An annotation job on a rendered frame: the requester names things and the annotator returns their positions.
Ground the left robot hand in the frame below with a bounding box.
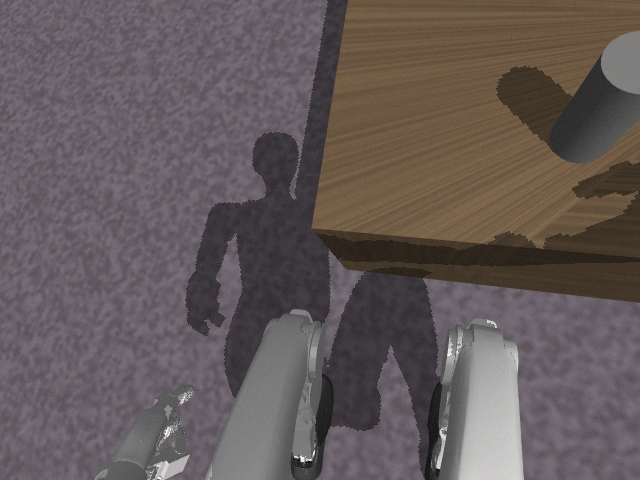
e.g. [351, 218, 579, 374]
[111, 385, 194, 480]

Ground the left robot arm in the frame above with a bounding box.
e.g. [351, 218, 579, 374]
[94, 461, 147, 480]

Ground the left robot foot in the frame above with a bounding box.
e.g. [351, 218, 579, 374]
[291, 374, 334, 480]

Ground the right robot foot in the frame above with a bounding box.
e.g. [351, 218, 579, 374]
[425, 382, 443, 480]

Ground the can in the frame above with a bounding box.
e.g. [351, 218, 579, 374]
[549, 31, 640, 164]

